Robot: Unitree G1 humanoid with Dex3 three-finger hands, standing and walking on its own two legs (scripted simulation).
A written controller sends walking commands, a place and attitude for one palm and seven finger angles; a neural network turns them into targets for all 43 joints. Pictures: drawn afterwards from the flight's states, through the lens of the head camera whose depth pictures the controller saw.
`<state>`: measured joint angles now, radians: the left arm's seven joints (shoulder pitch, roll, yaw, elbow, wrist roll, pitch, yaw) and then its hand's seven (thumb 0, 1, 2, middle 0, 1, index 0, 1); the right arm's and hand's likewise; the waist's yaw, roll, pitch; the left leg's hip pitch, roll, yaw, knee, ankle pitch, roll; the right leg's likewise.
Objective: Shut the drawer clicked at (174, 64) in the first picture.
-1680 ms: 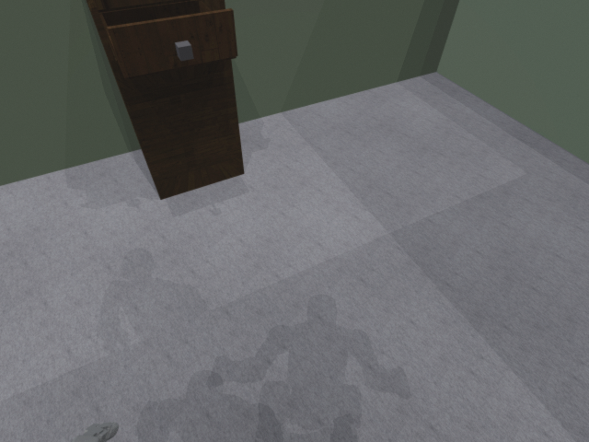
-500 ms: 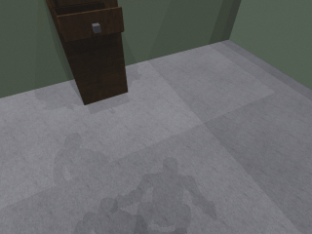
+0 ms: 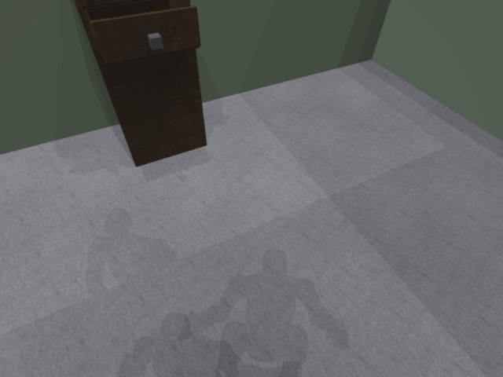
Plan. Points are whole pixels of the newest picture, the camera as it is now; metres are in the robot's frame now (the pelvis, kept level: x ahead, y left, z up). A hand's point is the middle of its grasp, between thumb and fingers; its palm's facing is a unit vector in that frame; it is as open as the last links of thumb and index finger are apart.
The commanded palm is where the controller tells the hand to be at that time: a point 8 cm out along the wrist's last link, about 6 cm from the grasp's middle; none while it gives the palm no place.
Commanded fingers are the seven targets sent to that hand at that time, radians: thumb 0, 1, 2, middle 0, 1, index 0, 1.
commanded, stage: walk to a spot facing it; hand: left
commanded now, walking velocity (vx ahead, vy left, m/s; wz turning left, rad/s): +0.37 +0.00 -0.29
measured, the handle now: (154, 39) +1.22 +0.44 -0.02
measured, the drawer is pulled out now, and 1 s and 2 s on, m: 0.16 0.16 0.16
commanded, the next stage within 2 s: turn to face it in 1.46 s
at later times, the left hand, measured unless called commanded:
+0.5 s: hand (180, 363) +0.18 +0.15 -0.20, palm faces -0.07 -0.98 -0.20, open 7.4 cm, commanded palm none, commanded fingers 0.00 0.90 0.90 -0.20 -0.30 -0.20 -0.30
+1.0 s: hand (183, 268) +0.38 +0.19 -0.20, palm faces -0.12 -0.98 -0.13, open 7.4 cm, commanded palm none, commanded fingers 0.00 0.90 0.90 -0.20 -0.30 -0.20 -0.30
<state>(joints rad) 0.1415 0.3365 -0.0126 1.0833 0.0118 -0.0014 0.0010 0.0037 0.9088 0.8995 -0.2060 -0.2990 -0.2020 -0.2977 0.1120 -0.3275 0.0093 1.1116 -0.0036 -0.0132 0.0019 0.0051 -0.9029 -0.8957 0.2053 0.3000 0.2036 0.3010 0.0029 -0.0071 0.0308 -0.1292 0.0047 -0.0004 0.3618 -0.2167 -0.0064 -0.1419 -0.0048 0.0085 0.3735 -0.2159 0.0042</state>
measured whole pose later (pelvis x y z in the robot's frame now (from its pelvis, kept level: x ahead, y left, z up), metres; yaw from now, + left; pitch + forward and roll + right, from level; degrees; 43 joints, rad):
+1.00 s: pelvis +0.37 +0.01 -0.02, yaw -11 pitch -1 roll -1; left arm 0.34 0.18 0.06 1.10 0.03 -0.02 0.00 0.01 0.91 0.90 -0.20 -0.30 -0.20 -0.30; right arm 0.19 -0.12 -0.06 1.01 -0.01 -0.10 -0.01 -0.01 -0.93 -0.90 0.20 0.30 0.20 0.30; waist 0.02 -0.05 0.04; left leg -0.31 0.06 0.22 0.58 -0.26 0.08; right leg -0.40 -0.05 -0.02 1.27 -0.35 -0.03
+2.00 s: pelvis +0.76 -0.11 -0.03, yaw -16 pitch -1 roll -1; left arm 0.24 0.18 0.05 1.00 0.01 0.01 0.02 0.00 0.92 0.90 -0.20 -0.30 -0.20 -0.30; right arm 0.17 -0.16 -0.03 0.97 -0.02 0.00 0.01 0.00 -0.91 -0.90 0.20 0.30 0.20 0.30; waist 0.00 -0.03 0.08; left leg -0.42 0.03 0.13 0.69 -0.26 0.07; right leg -0.25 -0.07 -0.17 0.92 -0.56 0.03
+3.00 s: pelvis +0.76 -0.17 -0.02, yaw +19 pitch +0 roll +1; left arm 0.31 0.26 0.06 0.94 0.02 0.05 0.02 0.00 0.91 0.90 -0.21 -0.30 -0.20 -0.30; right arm 0.07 -0.25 -0.06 0.89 -0.01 0.03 0.03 0.01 -0.91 -0.90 0.20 0.30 0.20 0.30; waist 0.04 -0.05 0.10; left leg -0.28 0.00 0.11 0.61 -0.33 0.02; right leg -0.28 -0.19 -0.24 0.79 -0.47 0.05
